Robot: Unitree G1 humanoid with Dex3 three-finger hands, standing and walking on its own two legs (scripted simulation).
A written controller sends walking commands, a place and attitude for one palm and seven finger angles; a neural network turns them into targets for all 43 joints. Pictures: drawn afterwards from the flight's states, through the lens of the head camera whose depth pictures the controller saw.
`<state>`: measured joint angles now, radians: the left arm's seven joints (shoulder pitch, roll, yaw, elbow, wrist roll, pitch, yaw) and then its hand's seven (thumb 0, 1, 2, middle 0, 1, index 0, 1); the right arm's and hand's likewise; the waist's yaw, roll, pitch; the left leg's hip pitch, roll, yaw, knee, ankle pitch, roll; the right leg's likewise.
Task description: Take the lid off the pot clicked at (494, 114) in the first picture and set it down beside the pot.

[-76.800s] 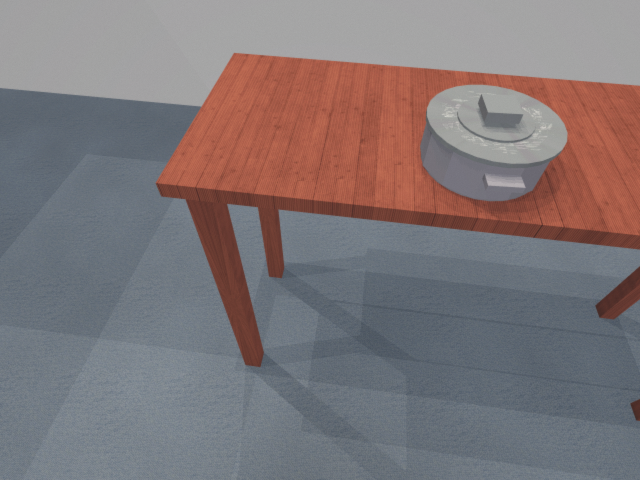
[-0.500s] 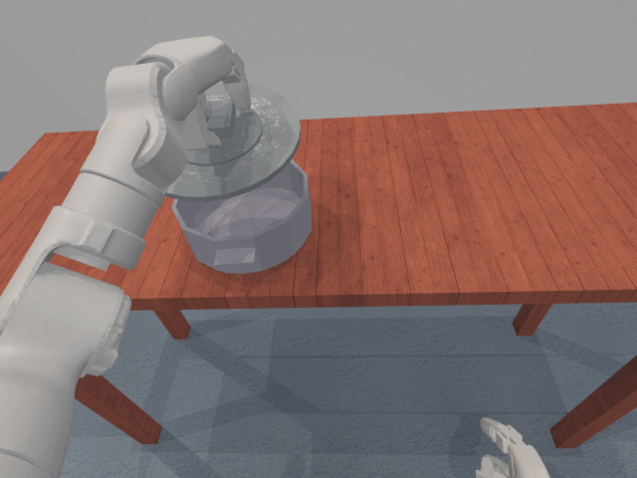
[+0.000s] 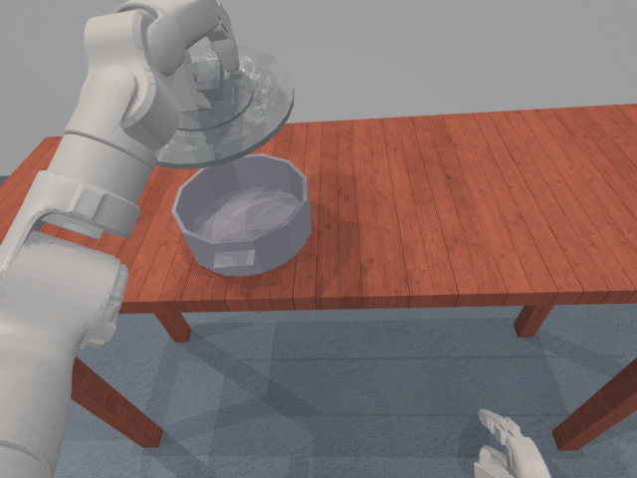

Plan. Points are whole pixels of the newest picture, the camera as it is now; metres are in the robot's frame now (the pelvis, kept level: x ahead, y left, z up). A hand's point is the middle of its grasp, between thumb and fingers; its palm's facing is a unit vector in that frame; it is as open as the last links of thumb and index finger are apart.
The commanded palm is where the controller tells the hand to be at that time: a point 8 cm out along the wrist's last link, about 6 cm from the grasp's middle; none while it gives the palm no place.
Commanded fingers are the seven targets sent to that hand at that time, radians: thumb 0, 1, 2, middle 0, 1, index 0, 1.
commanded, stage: lift the lid straight up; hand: left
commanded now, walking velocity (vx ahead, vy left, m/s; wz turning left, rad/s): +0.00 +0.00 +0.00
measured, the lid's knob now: (199, 82) +0.47 +0.14 +0.29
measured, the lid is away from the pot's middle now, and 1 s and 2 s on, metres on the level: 0.01 0.09 0.21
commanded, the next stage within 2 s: move the lid sideways beside the pot in 0.24 s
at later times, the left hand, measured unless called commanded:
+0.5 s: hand (192, 69) +0.46 +0.14 +0.31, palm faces -0.09 -0.07 -0.99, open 8.9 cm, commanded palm +0.42 +0.16 +0.38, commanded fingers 0.00 0.37 1.28 -0.84 -0.82 -0.83 -0.84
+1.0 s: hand (129, 83) +0.46 +0.21 +0.30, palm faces -0.10 -0.07 -0.99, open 8.9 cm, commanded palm +0.42 +0.23 +0.38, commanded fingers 0.00 0.37 1.28 -0.84 -0.82 -0.83 -0.84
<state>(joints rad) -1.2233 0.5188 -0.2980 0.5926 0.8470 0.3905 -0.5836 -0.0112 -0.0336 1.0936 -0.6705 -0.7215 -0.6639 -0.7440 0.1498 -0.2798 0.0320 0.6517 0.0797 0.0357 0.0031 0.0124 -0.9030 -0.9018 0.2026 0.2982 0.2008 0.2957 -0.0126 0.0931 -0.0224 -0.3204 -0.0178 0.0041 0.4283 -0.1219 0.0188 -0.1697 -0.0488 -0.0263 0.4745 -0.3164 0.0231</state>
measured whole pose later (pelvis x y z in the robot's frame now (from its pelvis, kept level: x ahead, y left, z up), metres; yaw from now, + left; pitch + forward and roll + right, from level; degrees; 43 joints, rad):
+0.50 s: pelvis +0.00 +0.00 +0.00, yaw +0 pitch +2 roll +1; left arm -1.28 0.52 -0.28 0.69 0.89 0.39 -0.59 -0.01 -0.03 1.09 -0.67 -0.72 -0.67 -0.75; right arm 0.15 -0.28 0.04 0.65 0.08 0.04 0.00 0.01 -0.90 -0.90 0.20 0.30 0.20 0.30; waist -0.03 0.09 -0.02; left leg -0.33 -0.02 0.01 0.42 -0.12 0.01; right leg -0.19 -0.05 -0.02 0.48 -0.32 0.02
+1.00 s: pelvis +0.01 +0.00 +0.00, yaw +0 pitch +3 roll +0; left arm -1.20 0.67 -0.21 0.63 0.91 0.36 -0.63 -0.01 -0.03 1.09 -0.67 -0.72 -0.66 -0.75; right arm 0.16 -0.29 0.03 0.62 0.09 0.08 0.00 0.01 -0.90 -0.90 0.20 0.30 0.20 0.30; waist -0.03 0.08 -0.01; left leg -0.35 -0.01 -0.01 0.44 -0.14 0.02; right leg -0.19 -0.04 -0.03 0.46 -0.32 0.02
